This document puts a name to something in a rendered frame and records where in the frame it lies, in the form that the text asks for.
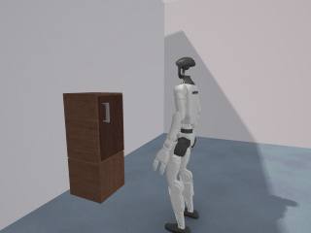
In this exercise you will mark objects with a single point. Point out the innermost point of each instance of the robot head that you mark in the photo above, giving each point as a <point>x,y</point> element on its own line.
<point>185,63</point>

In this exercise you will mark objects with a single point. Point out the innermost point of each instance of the robot left forearm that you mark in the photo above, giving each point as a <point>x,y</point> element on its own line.
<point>173,132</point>

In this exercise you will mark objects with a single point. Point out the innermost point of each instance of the robot right upper arm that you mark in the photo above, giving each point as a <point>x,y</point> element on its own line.
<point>198,106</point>

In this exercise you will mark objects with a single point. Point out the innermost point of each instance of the right robot thigh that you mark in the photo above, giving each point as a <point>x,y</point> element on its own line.
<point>186,175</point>

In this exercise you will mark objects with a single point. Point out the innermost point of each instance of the robot left upper arm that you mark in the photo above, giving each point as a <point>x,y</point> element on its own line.
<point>180,92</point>

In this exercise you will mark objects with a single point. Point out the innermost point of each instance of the robot left hand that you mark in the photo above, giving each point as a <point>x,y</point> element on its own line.
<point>162,156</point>

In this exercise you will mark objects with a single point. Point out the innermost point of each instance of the robot right forearm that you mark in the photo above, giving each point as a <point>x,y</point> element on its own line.
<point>194,124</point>

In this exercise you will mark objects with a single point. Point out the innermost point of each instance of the handle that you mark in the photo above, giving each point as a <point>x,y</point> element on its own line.
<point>107,108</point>

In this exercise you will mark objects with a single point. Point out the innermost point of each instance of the cupboard door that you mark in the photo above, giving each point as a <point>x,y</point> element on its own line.
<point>111,136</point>

